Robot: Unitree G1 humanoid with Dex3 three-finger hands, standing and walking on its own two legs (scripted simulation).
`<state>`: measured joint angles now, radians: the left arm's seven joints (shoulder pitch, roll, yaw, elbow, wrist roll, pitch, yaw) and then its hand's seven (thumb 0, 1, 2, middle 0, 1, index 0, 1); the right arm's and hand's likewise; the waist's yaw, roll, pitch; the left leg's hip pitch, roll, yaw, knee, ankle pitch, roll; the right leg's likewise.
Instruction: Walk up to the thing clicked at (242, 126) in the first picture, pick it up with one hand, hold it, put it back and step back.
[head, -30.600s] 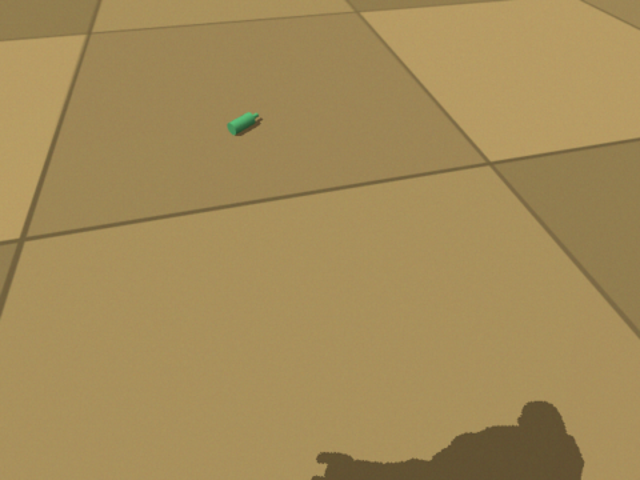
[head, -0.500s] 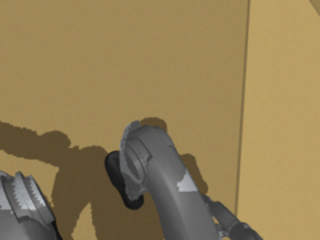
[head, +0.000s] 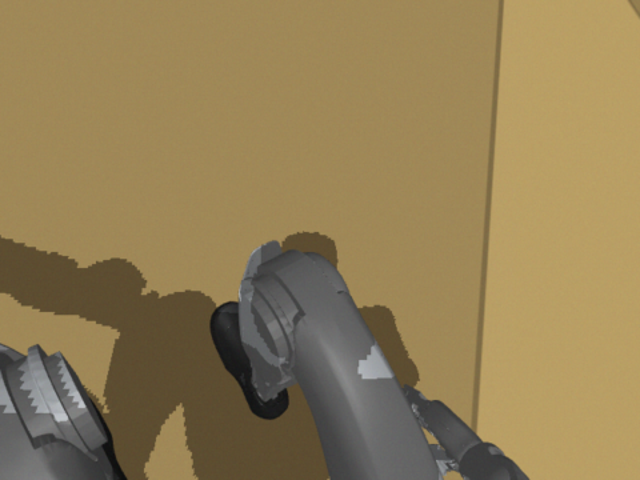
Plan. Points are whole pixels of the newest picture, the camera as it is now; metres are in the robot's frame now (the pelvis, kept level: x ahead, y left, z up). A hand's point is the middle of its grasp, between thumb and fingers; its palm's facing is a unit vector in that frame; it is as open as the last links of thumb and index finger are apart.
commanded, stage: rest palm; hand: left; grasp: from above
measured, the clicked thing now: out of the picture +0.50 +0.37 -0.28
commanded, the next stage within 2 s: go down in 0.20 s
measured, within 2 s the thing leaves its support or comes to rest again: neither
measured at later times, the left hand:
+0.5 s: hand out of the picture +0.48 +0.38 -0.24, palm faces -0.41 -0.14 -0.90, open 13.3 cm
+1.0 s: hand out of the picture +0.47 +0.42 -0.08, palm faces -0.36 -0.10 -0.93, open 13.8 cm
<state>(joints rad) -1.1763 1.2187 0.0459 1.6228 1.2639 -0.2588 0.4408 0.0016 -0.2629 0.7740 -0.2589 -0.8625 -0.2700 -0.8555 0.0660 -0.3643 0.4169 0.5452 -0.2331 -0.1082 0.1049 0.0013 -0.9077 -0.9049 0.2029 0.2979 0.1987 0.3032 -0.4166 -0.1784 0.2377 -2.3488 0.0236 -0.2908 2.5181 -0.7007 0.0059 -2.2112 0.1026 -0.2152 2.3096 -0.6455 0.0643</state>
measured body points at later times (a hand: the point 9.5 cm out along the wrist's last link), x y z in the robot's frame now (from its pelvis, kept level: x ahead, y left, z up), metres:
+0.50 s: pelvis +0.00 +0.00 +0.00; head +0.29 +0.16 +0.30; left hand +0.49 +0.38 -0.19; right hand +0.08 -0.25 -0.04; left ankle +0.06 +0.13 -0.28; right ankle +0.12 -0.11 -0.28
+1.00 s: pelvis -0.01 +0.00 +0.04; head +0.24 +0.14 +0.39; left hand +0.48 +0.42 -0.03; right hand +0.11 -0.25 -0.04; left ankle +0.06 +0.13 -0.28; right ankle +0.12 -0.11 -0.28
